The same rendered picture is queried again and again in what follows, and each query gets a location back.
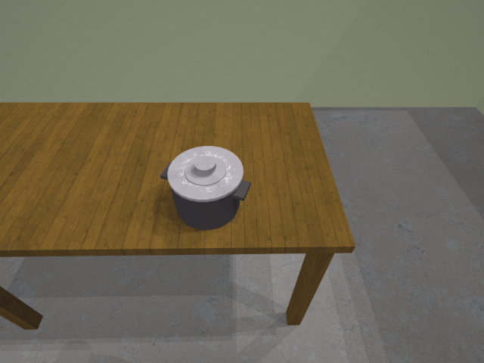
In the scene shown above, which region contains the table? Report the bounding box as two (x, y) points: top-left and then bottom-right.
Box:
(0, 102), (355, 330)

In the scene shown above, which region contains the pot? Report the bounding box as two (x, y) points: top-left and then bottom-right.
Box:
(160, 161), (251, 230)

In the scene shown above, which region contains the knob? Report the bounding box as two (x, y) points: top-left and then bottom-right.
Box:
(194, 155), (216, 175)

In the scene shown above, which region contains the lid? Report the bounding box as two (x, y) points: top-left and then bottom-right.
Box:
(167, 146), (244, 202)

